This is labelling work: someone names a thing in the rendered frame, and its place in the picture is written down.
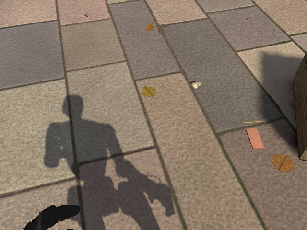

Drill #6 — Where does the left robot hand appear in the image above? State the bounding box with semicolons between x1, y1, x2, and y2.
23;204;81;230

